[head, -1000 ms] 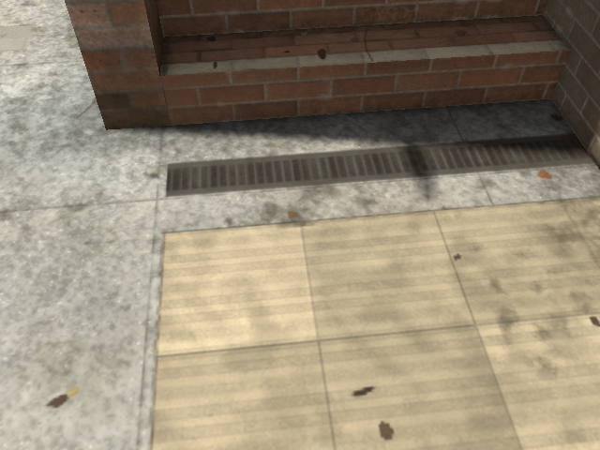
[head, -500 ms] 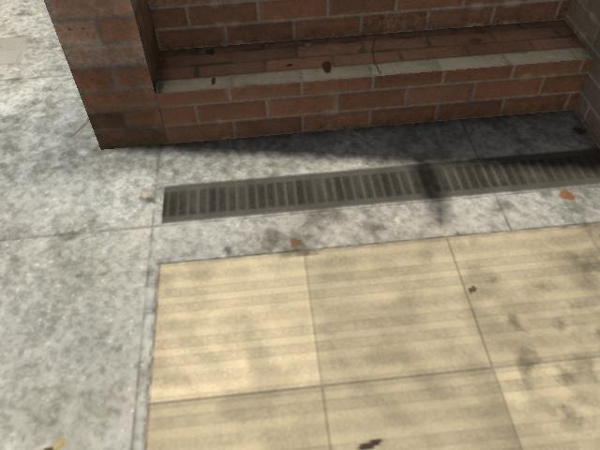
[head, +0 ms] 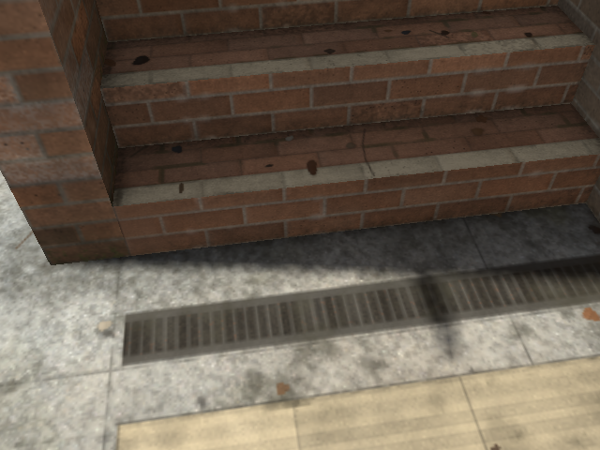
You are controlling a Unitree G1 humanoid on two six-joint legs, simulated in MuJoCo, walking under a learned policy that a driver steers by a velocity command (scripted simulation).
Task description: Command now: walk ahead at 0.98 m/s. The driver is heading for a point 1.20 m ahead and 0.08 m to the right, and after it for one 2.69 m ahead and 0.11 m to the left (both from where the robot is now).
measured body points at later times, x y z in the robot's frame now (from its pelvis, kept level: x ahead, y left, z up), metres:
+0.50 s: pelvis +0.48 -0.04 +0.01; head +0.50 -0.03 +0.46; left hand +0.41 +0.23 -0.13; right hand +0.67 -0.28 -0.09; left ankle +0.59 +0.12 -0.66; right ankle +0.42 -0.10 -0.73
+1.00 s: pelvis +0.94 +0.00 +0.01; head +0.95 +0.01 +0.46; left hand +1.13 +0.22 -0.08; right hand +0.92 -0.27 -0.12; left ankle +0.87 +0.06 -0.73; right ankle +1.04 -0.14 -0.64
